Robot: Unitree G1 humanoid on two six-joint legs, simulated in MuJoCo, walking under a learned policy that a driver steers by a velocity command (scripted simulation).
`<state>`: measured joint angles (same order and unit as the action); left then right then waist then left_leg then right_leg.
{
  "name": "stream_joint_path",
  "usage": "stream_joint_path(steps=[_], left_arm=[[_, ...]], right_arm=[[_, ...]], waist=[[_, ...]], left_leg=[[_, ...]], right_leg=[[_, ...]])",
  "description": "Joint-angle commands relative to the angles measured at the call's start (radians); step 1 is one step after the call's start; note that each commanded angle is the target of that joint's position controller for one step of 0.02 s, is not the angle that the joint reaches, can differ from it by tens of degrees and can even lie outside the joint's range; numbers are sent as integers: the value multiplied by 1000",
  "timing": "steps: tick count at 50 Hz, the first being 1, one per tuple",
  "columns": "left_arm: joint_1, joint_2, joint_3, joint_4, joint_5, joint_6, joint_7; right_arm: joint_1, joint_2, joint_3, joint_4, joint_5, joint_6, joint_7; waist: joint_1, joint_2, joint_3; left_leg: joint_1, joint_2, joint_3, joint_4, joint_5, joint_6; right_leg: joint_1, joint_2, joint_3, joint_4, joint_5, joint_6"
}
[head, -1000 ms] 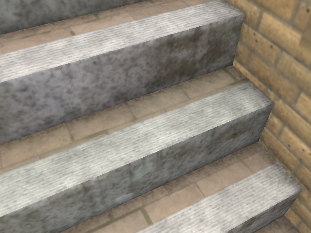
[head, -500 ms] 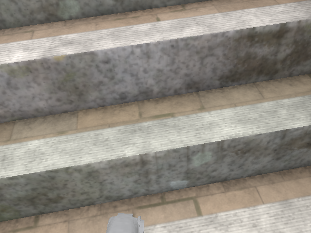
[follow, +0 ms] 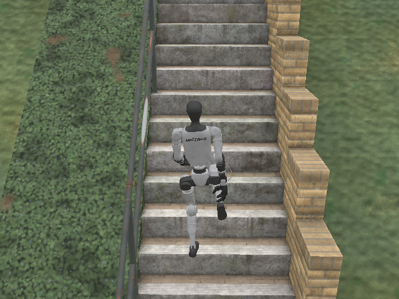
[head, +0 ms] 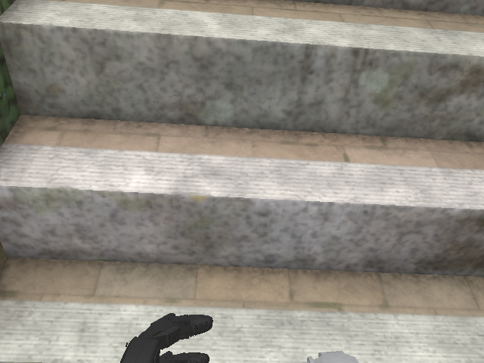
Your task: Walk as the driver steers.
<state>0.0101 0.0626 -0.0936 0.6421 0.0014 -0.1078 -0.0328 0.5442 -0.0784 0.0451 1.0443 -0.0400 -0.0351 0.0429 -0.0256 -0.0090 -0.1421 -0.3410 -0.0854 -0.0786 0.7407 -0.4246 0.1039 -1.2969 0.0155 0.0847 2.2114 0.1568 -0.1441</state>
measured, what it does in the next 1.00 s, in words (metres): climbs, turning right: right foot 0.21 m higher, then left foot 0.21 m higher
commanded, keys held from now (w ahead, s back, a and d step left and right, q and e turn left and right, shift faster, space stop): w+e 1.00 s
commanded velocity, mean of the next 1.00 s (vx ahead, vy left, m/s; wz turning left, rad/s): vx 0.50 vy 0.00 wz -0.43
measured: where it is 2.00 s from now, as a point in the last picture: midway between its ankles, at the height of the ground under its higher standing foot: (391, 214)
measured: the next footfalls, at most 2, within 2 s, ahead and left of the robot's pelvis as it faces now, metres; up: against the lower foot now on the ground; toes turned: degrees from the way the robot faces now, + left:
right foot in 0.28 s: +0.29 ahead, -0.10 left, +0.21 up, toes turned -9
left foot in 0.68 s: +0.51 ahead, +0.09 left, +0.42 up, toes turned -12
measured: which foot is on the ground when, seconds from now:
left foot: down 0.00-0.30, up 0.32-0.66, down 0.68-1.00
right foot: up 0.00-0.26, down 0.28-0.72, up 0.74-1.00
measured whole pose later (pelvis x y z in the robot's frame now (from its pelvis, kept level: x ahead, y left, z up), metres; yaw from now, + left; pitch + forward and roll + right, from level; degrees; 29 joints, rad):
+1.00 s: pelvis +0.43 -0.02 +0.43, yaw -29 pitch +2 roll +0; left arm 0.06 0.17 0.00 0.63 -0.01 -0.01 0.01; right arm 0.42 -0.18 0.00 1.01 -0.06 -0.02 -0.04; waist 0.00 -0.02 -0.08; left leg -0.29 0.16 0.25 0.65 -0.38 -0.01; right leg -1.23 -0.04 0.08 1.87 0.11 -0.06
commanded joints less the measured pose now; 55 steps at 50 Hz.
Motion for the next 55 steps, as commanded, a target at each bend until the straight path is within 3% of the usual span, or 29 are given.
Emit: stream_joint_path(steps=[1,4,6,7,9,11,12,13,14,15,16,17,19,20,22,23,25,28,30,32,34,35,36,37,39,42,46,50,55], left_arm=[[28,-90,-35,34,-39,12,17],[-247,-61,-42,-42,-8,7,21],[-343,-93,-59,-81,-21,10,31],[-433,-106,-74,-121,-31,12,41],[-422,-120,-76,-135,-38,28,27],[-409,-51,-59,-160,-7,7,-10],[-341,2,-32,-151,20,16,-17],[-220,86,9,-116,7,54,-24],[45,163,52,-26,-4,78,-27],[337,252,95,99,32,89,-40],[465,287,113,187,82,112,-6],[469,217,111,220,96,132,38],[290,31,66,305,21,101,33],[223,-42,38,340,31,86,23],[133,-58,33,371,64,80,-4],[80,-36,35,362,59,83,-15],[164,23,24,399,64,65,-38],[225,90,36,411,-12,51,-47],[331,162,73,393,-8,72,-2],[439,271,120,410,-14,78,28],[355,317,137,383,25,53,45],[260,311,143,323,36,12,40],[232,192,123,282,42,-10,7],[209,57,108,265,27,-8,-11],[51,-8,75,85,12,53,-23],[237,83,98,70,-3,113,11],[125,43,68,-2,-8,97,47],[60,101,79,-37,-23,100,50],[-3,122,93,-79,-41,107,27]], right_arm=[[22,-51,-4,13,-14,-26,11],[42,-28,1,25,17,-23,-13],[151,-16,6,93,23,-35,-39],[201,-72,-9,105,37,-33,-63],[259,-69,-9,182,34,-14,-87],[169,-118,-2,184,76,-37,-89],[205,-189,-12,185,50,-56,-84],[210,-233,-14,191,24,-70,-93],[59,-309,-40,130,34,-99,-82],[-104,-366,-62,37,9,-124,-73],[-241,-200,-39,-37,2,-139,-26],[-311,-173,-53,-62,1,-149,25],[-450,-68,-20,-271,-3,-138,51],[-447,2,16,-340,-19,-123,44],[-321,98,76,-366,17,-122,29],[-320,72,87,-384,36,-124,21],[-381,75,111,-397,40,-114,-20],[-583,21,132,-496,-11,-113,-60],[-714,50,150,-524,-34,-113,-79],[-693,-31,91,-497,-17,-102,-111],[-392,-193,-8,-384,6,-98,-73],[-199,-304,-52,-322,-16,-93,-48],[-57,-373,-84,-272,-30,-52,-75],[-144,-324,-85,-262,-54,-38,-99],[-394,-124,-42,-204,17,4,-101],[-443,34,-11,-113,1,8,-86],[-328,-80,-35,-109,-33,-5,-69],[-202,-197,-67,-145,-22,-21,-87],[-126,-237,-89,-180,-14,-29,-97]], waist=[[-19,102,176],[-84,76,208],[-126,173,195],[-148,226,205],[-116,208,147],[-15,227,-14],[30,264,-114],[121,299,-149],[243,358,-122],[347,250,-283],[332,-236,-314],[258,-202,-325],[59,37,80],[-33,35,200],[-134,36,234],[-180,44,267],[-155,-29,232],[-130,-21,207],[-61,-42,61],[-58,-113,-160],[-185,-210,-269],[-243,-19,-352],[-241,304,-406],[-197,399,-403],[-31,185,65],[152,14,239],[106,52,199],[43,76,127],[-13,82,162]], left_leg=[[87,244,-243,-263,175,-87],[-59,235,-155,-398,208,-123],[15,251,-188,-491,296,-75],[39,295,-192,-642,355,-25],[225,316,-120,-646,517,-10],[99,309,112,-617,1760,-20],[173,339,102,-513,2263,22],[313,359,101,-329,2599,10],[403,443,-4,-103,2712,36],[207,393,-26,152,2582,48],[-274,118,-7,713,1181,2],[-448,2,-148,1262,458,-23],[-742,45,-146,1558,350,74],[-848,44,-109,1729,257,99],[-952,93,-106,1752,251,108],[-907,114,-64,1596,311,87],[-995,106,52,1839,325,45],[-831,183,158,1368,421,-7],[-511,177,260,1100,352,-37],[-141,95,297,779,16,-36],[-107,79,140,519,-247,-22],[131,215,-162,397,-70,60],[420,420,-678,-99,-63,201],[388,553,-1098,-358,-174,273],[-66,515,-690,-288,-477,162],[-314,410,-148,-252,-171,-26],[-157,411,92,-372,39,17],[81,425,161,-439,78,48],[314,463,216,-503,97,25]], right_leg=[[-377,85,143,233,2,-22],[-304,97,-46,-27,77,25],[-327,71,-125,-95,-17,58],[-305,40,-231,-195,-178,73],[-229,-11,-242,-250,-264,61],[466,56,-445,-740,-422,-31],[671,96,-443,-766,-510,-36],[708,154,-377,-886,-721,-15],[785,94,-177,-1192,-763,-58],[1159,58,82,-1219,-679,-138],[1386,-190,632,-1623,-478,-348],[1336,-286,1004,-1885,-625,-361],[957,-233,728,-1853,-901,-177],[818,-170,549,-1841,-789,-115],[720,-122,226,-1806,-519,-18],[594,-88,84,-1822,-416,4],[548,-112,99,-1901,-351,-48],[419,-31,108,-1964,-464,-47],[429,-65,139,-2089,-237,-75],[715,-118,97,-2034,632,-68],[1172,-182,96,-1707,1241,-111],[1050,-150,90,-1438,1257,-113],[680,-16,48,-1044,542,-55],[438,123,211,-429,-176,5],[131,44,159,-37,-266,-3],[229,-11,89,-140,-215,3],[58,-47,31,-212,-24,57],[-8,-85,-30,-325,-39,117],[-56,-171,-20,-469,-83,118]])
Velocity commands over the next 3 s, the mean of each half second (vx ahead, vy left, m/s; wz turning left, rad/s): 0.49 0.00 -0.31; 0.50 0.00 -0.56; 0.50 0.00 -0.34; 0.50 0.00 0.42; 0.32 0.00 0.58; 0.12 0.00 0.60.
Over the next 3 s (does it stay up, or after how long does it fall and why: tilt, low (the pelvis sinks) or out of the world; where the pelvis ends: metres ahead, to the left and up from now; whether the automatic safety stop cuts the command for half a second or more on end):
stays up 0.60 -0.40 0.57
